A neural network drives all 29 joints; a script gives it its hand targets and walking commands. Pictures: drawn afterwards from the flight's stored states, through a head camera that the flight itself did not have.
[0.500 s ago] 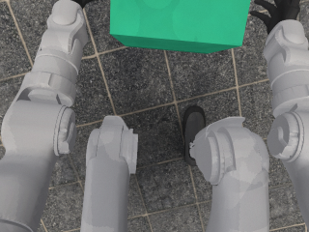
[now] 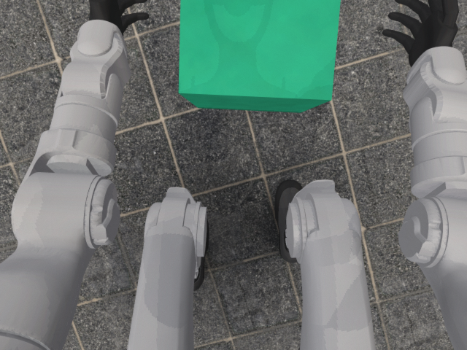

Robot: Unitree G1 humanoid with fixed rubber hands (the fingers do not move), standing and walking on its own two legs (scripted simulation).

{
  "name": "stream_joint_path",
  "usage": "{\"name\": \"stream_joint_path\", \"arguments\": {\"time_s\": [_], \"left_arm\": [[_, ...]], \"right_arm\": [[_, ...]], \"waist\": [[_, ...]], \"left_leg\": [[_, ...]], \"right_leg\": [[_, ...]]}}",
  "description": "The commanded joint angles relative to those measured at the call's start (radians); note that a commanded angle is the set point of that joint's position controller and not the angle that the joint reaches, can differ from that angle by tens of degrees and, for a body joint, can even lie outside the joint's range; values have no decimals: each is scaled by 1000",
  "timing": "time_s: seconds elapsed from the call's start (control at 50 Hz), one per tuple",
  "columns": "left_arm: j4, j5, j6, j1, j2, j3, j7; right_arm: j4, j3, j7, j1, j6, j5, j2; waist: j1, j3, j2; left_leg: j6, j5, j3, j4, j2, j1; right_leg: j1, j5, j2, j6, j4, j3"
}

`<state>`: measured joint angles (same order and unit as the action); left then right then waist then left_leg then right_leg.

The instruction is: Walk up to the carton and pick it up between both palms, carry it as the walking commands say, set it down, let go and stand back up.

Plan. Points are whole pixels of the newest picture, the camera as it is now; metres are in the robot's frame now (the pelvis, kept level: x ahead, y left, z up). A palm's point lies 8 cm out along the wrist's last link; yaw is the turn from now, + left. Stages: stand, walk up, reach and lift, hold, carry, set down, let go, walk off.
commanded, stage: set down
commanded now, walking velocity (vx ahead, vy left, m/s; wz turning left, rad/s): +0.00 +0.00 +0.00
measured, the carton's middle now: (253, 61) +0.54 -0.05 -0.31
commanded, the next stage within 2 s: let go in 0.94 s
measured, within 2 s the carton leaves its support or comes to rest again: neither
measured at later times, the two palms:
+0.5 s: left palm out of the picture +0.55 +0.16 +0.03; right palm out of the picture +0.50 -0.28 +0.03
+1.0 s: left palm out of the picture +0.55 +0.16 +0.15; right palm out of the picture +0.50 -0.27 +0.14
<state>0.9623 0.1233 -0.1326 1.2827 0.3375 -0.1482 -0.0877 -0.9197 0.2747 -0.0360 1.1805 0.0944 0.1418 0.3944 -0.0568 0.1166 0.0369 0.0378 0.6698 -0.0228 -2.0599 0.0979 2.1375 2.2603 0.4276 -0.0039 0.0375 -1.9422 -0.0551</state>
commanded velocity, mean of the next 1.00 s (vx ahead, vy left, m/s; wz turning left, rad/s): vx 0.00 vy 0.00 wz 0.00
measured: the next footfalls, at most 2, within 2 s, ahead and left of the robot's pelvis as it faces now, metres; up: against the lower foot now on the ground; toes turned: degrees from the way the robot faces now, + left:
none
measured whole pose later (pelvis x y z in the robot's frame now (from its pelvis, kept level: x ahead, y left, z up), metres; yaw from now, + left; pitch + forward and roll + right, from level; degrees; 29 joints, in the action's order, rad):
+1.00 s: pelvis +0.05 -0.01 +0.24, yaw -1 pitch +44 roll +2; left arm 0.87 -0.01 -0.13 0.99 0.29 -0.31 0.07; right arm -0.80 0.36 0.04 0.93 0.14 -0.02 0.25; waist -0.05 -0.10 0.03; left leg 0.03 0.39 -0.05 -1.05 0.05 1.43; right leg 1.53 0.22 0.00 0.01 -0.98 -0.04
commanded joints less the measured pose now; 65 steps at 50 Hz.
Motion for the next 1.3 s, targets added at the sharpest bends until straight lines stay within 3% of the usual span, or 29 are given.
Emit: {"name": "stream_joint_path", "arguments": {"time_s": [0.0,0.16,0.36,0.6,0.84,1.0,1.12,1.18,1.28], "left_arm": [[-116,-11,11,214,121,-34,7],[-187,-34,-18,163,125,-66,35],[-265,-61,-44,80,131,-102,72],[-227,-71,-34,26,129,-132,116],[-236,-96,-1,-74,112,-155,153],[-173,-176,26,-156,42,-189,151],[-308,-220,22,-370,-2,-168,102],[-459,-208,24,-569,-14,-111,86],[-583,-178,40,-721,-25,-57,94]], "right_arm": [[136,21,5,206,-3,-11,129],[202,45,11,145,37,-38,110],[275,54,36,84,75,-52,90],[242,70,59,50,72,-86,56],[265,74,68,-40,47,-123,-2],[202,110,78,-134,14,-200,-55],[315,95,110,-297,8,-247,-43],[424,48,123,-521,12,-240,-33],[544,-27,134,-686,-5,-162,-33]], "waist": [[-24,-1126,-43],[-33,-1218,-30],[-13,-1260,-22],[-1,-1175,-28],[3,-1157,-36],[-5,-1026,-24],[8,-1191,-20],[-4,-1291,-34],[1,-1077,-27]], "left_leg": [[-1,-227,87,302,-19,-303],[7,-275,97,413,-12,-379],[15,-347,105,588,-13,-528],[10,-367,92,843,-18,-661],[10,-461,78,1084,-15,-788],[18,-520,52,1151,-16,-821],[21,-649,44,1167,-23,-978],[23,-738,39,1189,-22,-1090],[12,-654,23,1275,-27,-1177]], "right_leg": [[-881,-272,-6,-7,121,115],[-980,-320,-24,-11,257,103],[-1110,-372,-37,-7,440,99],[-1296,-385,-36,-5,682,83],[-1601,-554,-29,-7,891,45],[-1579,-583,-25,-10,955,62],[-1724,-702,-32,-30,948,58],[-1899,-832,-33,-41,965,43],[-1952,-773,-30,-41,1054,31]]}}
